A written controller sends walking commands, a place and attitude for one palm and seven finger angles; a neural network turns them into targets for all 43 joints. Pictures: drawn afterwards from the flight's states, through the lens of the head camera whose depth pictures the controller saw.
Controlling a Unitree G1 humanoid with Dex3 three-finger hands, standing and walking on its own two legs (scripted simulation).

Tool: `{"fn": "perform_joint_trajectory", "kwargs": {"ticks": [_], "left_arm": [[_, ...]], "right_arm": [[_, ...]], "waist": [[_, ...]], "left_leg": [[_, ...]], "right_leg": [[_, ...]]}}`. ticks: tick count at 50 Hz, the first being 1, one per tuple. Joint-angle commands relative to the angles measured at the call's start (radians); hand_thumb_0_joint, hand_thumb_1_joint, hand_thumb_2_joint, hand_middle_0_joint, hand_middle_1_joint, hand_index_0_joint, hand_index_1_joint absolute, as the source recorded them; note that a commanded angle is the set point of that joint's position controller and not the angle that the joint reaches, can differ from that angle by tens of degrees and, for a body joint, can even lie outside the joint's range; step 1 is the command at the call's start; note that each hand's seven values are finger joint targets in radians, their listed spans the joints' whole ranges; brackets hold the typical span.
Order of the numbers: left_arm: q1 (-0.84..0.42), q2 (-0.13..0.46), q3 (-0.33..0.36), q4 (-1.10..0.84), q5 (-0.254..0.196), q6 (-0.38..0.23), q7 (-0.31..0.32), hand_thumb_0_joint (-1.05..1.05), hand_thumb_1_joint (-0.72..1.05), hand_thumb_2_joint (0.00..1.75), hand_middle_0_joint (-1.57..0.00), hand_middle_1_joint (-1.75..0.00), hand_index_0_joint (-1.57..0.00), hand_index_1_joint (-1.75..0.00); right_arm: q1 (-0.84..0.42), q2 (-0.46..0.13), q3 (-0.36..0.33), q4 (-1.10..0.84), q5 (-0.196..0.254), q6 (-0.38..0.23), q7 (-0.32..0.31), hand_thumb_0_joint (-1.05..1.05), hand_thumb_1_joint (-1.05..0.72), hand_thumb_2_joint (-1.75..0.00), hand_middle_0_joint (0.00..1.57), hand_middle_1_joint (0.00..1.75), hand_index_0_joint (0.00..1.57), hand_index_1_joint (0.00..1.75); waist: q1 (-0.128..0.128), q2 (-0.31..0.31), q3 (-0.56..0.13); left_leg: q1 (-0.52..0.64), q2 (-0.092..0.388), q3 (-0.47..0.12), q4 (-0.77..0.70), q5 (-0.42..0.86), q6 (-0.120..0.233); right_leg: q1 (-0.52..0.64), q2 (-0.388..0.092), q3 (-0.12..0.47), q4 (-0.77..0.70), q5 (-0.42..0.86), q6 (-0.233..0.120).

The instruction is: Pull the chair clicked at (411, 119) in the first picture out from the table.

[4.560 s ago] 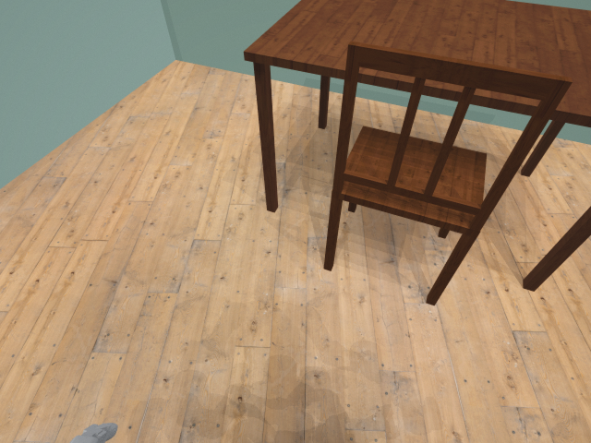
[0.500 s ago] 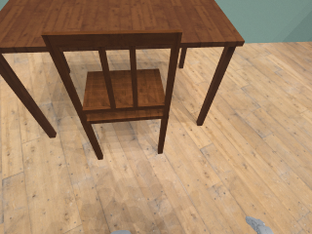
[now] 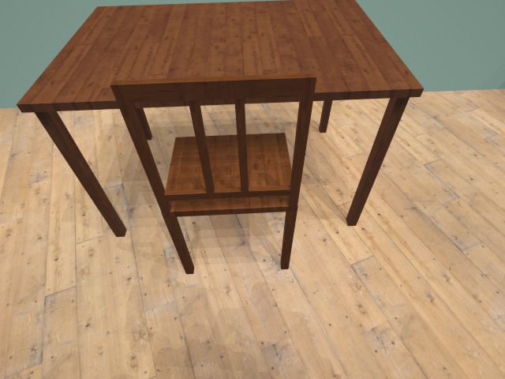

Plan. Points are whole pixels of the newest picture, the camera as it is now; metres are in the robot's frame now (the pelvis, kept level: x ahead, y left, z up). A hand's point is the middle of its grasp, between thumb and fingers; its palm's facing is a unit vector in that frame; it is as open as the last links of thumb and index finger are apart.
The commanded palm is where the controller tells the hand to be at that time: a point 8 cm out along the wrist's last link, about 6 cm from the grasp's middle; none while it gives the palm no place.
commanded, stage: take the last steps up to it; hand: left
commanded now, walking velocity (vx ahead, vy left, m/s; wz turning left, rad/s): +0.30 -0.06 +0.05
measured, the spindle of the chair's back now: (203, 151) +0.67 +0.16 -0.07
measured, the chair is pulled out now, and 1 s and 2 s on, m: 0.00 0.00 0.00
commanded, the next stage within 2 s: come to a stop and stand still in 0.64 s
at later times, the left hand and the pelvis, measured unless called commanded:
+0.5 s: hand out of the picture +0.02 +0.18 -0.18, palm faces +0.11 -0.99 -0.12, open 7.4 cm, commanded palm none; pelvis +0.11 +0.03 +0.00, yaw +1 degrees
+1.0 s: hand (177, 307) +0.29 +0.17 -0.16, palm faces +0.05 -0.97 -0.24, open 7.2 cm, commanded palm none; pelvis +0.22 -0.01 +0.00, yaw +1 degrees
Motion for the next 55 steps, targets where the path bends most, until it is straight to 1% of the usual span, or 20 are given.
{"fn": "perform_joint_trajectory", "kwargs": {"ticks": [1, 2, 4, 6, 15, 18, 19, 20, 21, 22, 24, 28, 37, 39, 40, 41, 43, 44, 47, 55], "left_arm": [[0.218, 0.197, 0.044, 0.003, 0.003, -0.038, 0.013, 0.0, 0.9, 0.9, -0.2, -0.3, -0.2, -0.3], [0.195, 0.178, 0.045, 0.013, 0.002, -0.045, 0.016, 0.0, 0.9, 0.9, -0.2, -0.3, -0.2, -0.3], [0.118, 0.109, 0.027, 0.009, 0.001, -0.06, 0.01, 0.0, 0.9, 0.9, -0.2, -0.3, -0.2, -0.3], [0.133, 0.075, 0.02, 0.02, -0.002, -0.074, 0.008, 0.0, 0.9, 0.9, -0.2, -0.3, -0.2, -0.3], [0.271, 0.086, 0.02, 0.14, 0.008, -0.078, 0.007, 0.0, 0.9, 0.9, -0.2, -0.3, -0.2, -0.3], [0.243, 0.077, 0.022, 0.157, 0.0, -0.07, 0.005, 0.0, 0.9, 0.9, -0.2, -0.3, -0.2, -0.3], [0.26, 0.046, 0.016, 0.16, -0.004, -0.069, 0.003, 0.0, 0.9, 0.9, -0.2, -0.3, -0.2, -0.3], [0.279, -0.002, 0.012, 0.142, -0.012, -0.068, -0.002, 0.0, 0.9, 0.9, -0.2, -0.3, -0.2, -0.3], [0.224, 0.013, 0.011, 0.104, -0.007, -0.07, -0.004, 0.0, 0.9, 0.9, -0.2, -0.3, -0.2, -0.3], [0.195, 0.022, 0.014, 0.102, -0.001, -0.056, 0.002, 0.0, 0.9, 0.9, -0.2, -0.3, -0.2, -0.3], [0.142, 0.019, 0.024, 0.118, 0.006, -0.052, -0.012, 0.0, 0.9, 0.9, -0.2, -0.3, -0.2, -0.3], [0.219, -0.024, 0.017, 0.145, 0.008, -0.024, -0.021, 0.0, 0.9, 0.9, -0.2, -0.3, -0.2, -0.3], [0.087, 0.002, 0.02, 0.071, 0.008, -0.032, -0.023, 0.0, 0.9, 0.9, -0.2, -0.3, -0.2, -0.3], [0.196, 0.029, 0.021, 0.112, 0.01, -0.052, -0.01, 0.0, 0.9, 0.9, -0.2, -0.3, -0.2, -0.3], [0.223, 0.097, 0.026, 0.127, 0.011, -0.067, 0.003, 0.0, 0.9, 0.9, -0.2, -0.3, -0.2, -0.3], [0.216, 0.142, 0.024, 0.124, 0.0, -0.069, 0.006, 0.0, 0.9, 0.9, -0.2, -0.3, -0.2, -0.3], [0.137, 0.135, 0.021, 0.12, -0.002, -0.071, 0.018, 0.0, 0.9, 0.9, -0.2, -0.3, -0.2, -0.3], [0.105, 0.121, 0.02, 0.113, -0.001, -0.066, 0.028, 0.0, 0.9, 0.9, -0.2, -0.3, -0.2, -0.3], [0.057, 0.126, 0.034, 0.093, 0.004, -0.037, 0.041, 0.0, 0.9, 0.9, -0.2, -0.3, -0.2, -0.3], [-0.005, 0.153, 0.054, 0.037, 0.014, -0.005, 0.04, 0.0, 0.9, 0.9, -0.2, -0.3, -0.2, -0.3]], "right_arm": [[-0.066, -0.108, -0.025, -0.091, -0.006, -0.031, 0.012, 0.0, -0.9, -0.9, 0.2, 0.3, 0.2, 0.3], [-0.069, -0.105, -0.031, -0.082, -0.007, -0.026, 0.018, 0.0, -0.9, -0.9, 0.2, 0.3, 0.2, 0.3], [-0.002, -0.092, -0.037, -0.03, -0.009, -0.029, 0.028, 0.0, -0.9, -0.9, 0.2, 0.3, 0.2, 0.3], [0.026, -0.062, -0.034, -0.01, -0.009, -0.032, 0.029, 0.0, -0.9, -0.9, 0.2, 0.3, 0.2, 0.3], [-0.096, -0.003, -0.012, -0.022, 0.0, -0.065, 0.028, 0.0, -0.9, -0.9, 0.2, 0.3, 0.2, 0.3], [0.049, -0.019, -0.012, 0.036, -0.004, -0.081, 0.013, 0.0, -0.9, -0.9, 0.2, 0.3, 0.2, 0.3], [0.156, -0.069, -0.022, 0.075, -0.008, -0.089, 0.003, 0.0, -0.9, -0.9, 0.2, 0.3, 0.2, 0.3], [0.272, -0.179, -0.048, 0.094, -0.019, -0.096, -0.009, 0.0, -0.9, -0.9, 0.2, 0.3, 0.2, 0.3], [0.321, -0.226, -0.052, 0.097, -0.007, -0.083, -0.018, 0.0, -0.9, -0.9, 0.2, 0.3, 0.2, 0.3], [0.268, -0.215, -0.051, 0.094, -0.005, -0.081, -0.03, 0.0, -0.9, -0.9, 0.2, 0.3, 0.2, 0.3], [0.127, -0.097, -0.024, 0.058, -0.003, -0.088, -0.028, 0.0, -0.9, -0.9, 0.2, 0.3, 0.2, 0.3], [0.054, -0.068, -0.01, 0.042, 0.004, -0.104, -0.028, 0.0, -0.9, -0.9, 0.2, 0.3, 0.2, 0.3], [0.062, -0.105, -0.032, 0.048, -0.007, -0.068, -0.016, 0.0, -0.9, -0.9, 0.2, 0.3, 0.2, 0.3], [0.06, -0.069, -0.015, 0.059, 0.0, -0.063, -0.016, 0.0, -0.9, -0.9, 0.2, 0.3, 0.2, 0.3], [0.092, -0.008, -0.001, 0.057, 0.01, -0.066, -0.015, 0.0, -0.9, -0.9, 0.2, 0.3, 0.2, 0.3], [0.124, 0.005, 0.004, 0.054, 0.017, -0.058, -0.019, 0.0, -0.9, -0.9, 0.2, 0.3, 0.2, 0.3], [0.107, -0.005, 0.005, 0.066, 0.021, -0.035, -0.03, 0.0, -0.9, -0.9, 0.2, 0.3, 0.2, 0.3], [0.099, -0.013, 0.0, 0.074, 0.029, -0.034, -0.034, 0.0, -0.9, -0.9, 0.2, 0.3, 0.2, 0.3], [0.058, 0.005, -0.004, 0.077, 0.028, -0.008, -0.035, 0.0, -0.9, -0.9, 0.2, 0.3, 0.2, 0.3], [0.023, -0.014, -0.021, 0.014, 0.016, 0.01, -0.016, 0.0, -0.9, -0.9, 0.2, 0.3, 0.2, 0.3]], "waist": [[0.094, -0.253, 0.071], [0.068, -0.239, 0.108], [0.008, -0.131, 0.125], [0.002, -0.127, 0.104], [0.057, -0.16, 0.082], [-0.012, -0.134, 0.051], [-0.051, -0.028, -0.019], [-0.078, 0.204, -0.115], [-0.089, 0.213, -0.105], [-0.074, 0.205, -0.08], [-0.027, 0.092, 0.067], [0.041, 0.099, 0.04], [0.023, 0.085, 0.08], [0.072, -0.022, 0.017], [0.064, -0.19, -0.035], [0.037, -0.202, -0.085], [0.029, -0.279, -0.106], [0.027, -0.218, -0.112], [0.037, -0.095, -0.109], [0.033, -0.175, -0.07]], "left_leg": [[-0.393, 0.049, -0.03, 0.365, -0.28, -0.014], [-0.404, 0.067, -0.038, 0.457, -0.224, -0.006], [-0.367, 0.103, -0.02, 0.534, -0.088, -0.014], [-0.335, 0.117, 0.009, 0.547, -0.022, -0.028], [-0.193, 0.111, 0.109, 0.185, -0.073, -0.021], [0.095, 0.071, 0.143, -0.008, 0.032, -0.008], [0.283, 0.133, 0.053, -0.069, 0.041, 0.015], [0.445, 0.4, -0.291, -0.152, 0.077, 0.111], [0.429, 0.52, -0.462, -0.258, 0.111, 0.187], [0.347, 0.54, -0.442, -0.278, 0.062, 0.198], [0.132, 0.436, -0.263, -0.315, 0.038, 0.154], [0.049, 0.342, -0.037, -0.325, 0.197, 0.116], [0.012, 0.344, -0.02, -0.231, 0.045, 0.116], [-0.004, 0.233, 0.067, -0.025, 0.061, 0.029], [-0.104, 0.142, 0.117, 0.117, -0.087, -0.026], [-0.07, 0.1, 0.107, 0.198, -0.325, -0.057], [-0.059, 0.117, 0.023, 0.307, -0.376, -0.062], [-0.075, 0.121, 0.002, 0.326, -0.349, -0.065], [-0.066, 0.099, 0.015, 0.332, -0.3, -0.076], [-0.022, 0.079, 0.028, 0.219, -0.179, -0.084]], "right_leg": [[0.153, -0.388, 0.526, -0.499, -0.437, -0.188], [0.113, -0.361, 0.515, -0.508, -0.424, -0.191], [0.078, -0.266, 0.283, -0.452, -0.201, -0.165], [0.082, -0.219, 0.157, -0.427, -0.017, -0.161], [0.151, -0.212, 0.087, -0.324, 0.335, -0.187], [0.041, -0.155, 0.036, -0.162, 0.334, -0.143], [-0.039, -0.112, 0.018, 0.041, 0.326, -0.117], [-0.231, -0.005, -0.077, 0.316, 0.014, -0.064], [-0.338, 0.037, -0.04, 0.506, -0.222, -0.063], [-0.367, -0.01, 0.015, 0.638, -0.221, -0.064], [-0.351, -0.075, 0.036, 0.644, -0.06, -0.052], [-0.238, -0.077, -0.001, 0.489, 0.058, -0.019], [-0.068, -0.032, -0.074, 0.082, 0.101, -0.022], [0.121, -0.041, -0.039, -0.11, 0.275, -0.021], [0.227, -0.203, 0.188, -0.149, 0.535, -0.072], [0.216, -0.337, 0.264, -0.194, 0.777, -0.156], [0.2, -0.338, 0.248, -0.154, 1.14, -0.212], [0.22, -0.338, 0.213, -0.118, 1.213, -0.236], [0.182, -0.322, 0.147, -0.124, 1.057, -0.247], [0.062, -0.284, 0.132, -0.165, 0.694, -0.216]]}}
